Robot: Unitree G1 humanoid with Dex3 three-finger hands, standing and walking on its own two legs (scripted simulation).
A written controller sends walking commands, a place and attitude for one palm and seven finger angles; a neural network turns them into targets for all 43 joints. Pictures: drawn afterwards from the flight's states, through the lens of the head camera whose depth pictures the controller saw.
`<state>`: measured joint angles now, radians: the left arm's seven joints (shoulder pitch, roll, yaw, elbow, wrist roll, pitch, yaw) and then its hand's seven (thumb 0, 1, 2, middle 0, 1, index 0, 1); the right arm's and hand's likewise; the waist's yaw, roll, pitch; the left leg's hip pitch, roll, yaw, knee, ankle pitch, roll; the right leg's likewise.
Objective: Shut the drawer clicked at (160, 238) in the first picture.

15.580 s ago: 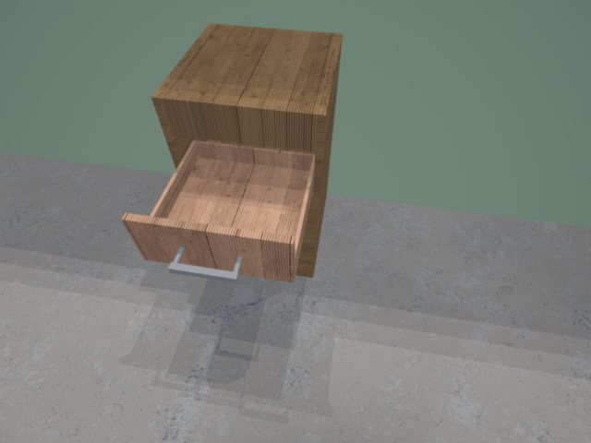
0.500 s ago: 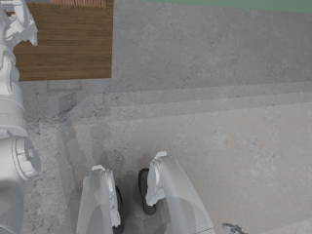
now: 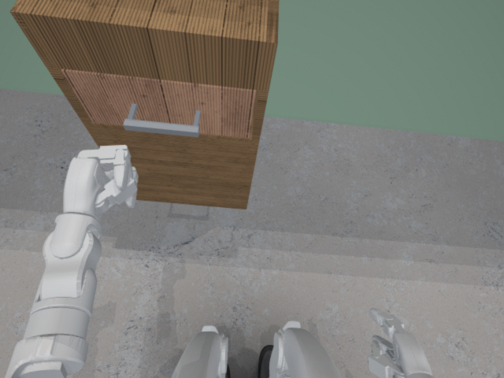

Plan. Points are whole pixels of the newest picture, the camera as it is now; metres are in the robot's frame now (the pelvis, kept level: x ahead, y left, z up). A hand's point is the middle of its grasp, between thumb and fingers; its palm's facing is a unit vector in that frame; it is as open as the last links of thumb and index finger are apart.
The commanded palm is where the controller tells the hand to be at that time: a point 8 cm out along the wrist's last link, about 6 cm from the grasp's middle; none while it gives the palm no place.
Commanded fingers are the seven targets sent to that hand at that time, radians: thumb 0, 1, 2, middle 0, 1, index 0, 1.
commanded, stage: draw the hand back to the body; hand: left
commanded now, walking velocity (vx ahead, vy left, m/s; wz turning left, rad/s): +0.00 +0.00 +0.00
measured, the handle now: (164, 120) +0.62 +0.20 -0.11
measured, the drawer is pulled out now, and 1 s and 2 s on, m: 0.00 0.00 0.00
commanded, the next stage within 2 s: step back with the hand held close in 0.96 s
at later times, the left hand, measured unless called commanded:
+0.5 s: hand (28, 212) +0.28 +0.22 +0.18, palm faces +0.25 -0.91 -0.33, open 3.2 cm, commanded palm +0.23 +0.27 +0.20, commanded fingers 0.00 0.90 0.90 -1.40 -1.60 -1.40 -1.60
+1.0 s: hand out of the picture +0.21 +0.22 +0.26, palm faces +0.41 -0.82 -0.39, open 3.2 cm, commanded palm +0.15 +0.26 +0.28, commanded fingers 0.00 0.90 0.90 -1.40 -1.60 -1.40 -1.60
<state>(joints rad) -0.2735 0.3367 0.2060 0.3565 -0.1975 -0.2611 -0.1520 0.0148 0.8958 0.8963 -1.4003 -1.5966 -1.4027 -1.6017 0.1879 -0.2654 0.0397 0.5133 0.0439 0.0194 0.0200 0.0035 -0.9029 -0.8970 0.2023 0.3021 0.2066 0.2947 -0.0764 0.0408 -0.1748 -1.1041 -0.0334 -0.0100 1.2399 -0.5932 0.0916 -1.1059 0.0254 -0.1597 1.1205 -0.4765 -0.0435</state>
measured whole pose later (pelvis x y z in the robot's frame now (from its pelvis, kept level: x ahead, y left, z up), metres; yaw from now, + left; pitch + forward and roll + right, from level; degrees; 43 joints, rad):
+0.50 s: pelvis +0.04 +0.00 +0.09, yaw +1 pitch +4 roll -2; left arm 0.27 0.32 0.11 -0.13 -0.08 -0.01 0.12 0.01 0.90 0.90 -1.40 -1.60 -1.40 -1.60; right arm 0.22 -0.23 0.08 0.51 0.05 0.00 -0.07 0.01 -0.90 -0.90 0.20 0.30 0.21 0.29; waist 0.01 0.08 -0.06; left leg -0.29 -0.07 0.01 0.61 -0.39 0.09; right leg -0.33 0.02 -0.09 0.58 -0.32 -0.02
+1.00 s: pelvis +0.03 -0.03 +0.10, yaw +2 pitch -2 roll -1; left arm 0.53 0.32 0.28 -0.45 -0.09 -0.08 0.11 0.01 0.89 0.90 -1.40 -1.60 -1.41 -1.60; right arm 0.19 -0.23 0.04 0.58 0.03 -0.09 -0.05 0.01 -0.90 -0.90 0.20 0.30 0.21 0.29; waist 0.06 0.09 0.00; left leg -0.11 -0.05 0.00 0.48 -0.33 0.06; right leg -0.16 0.05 -0.10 0.46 -0.26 -0.06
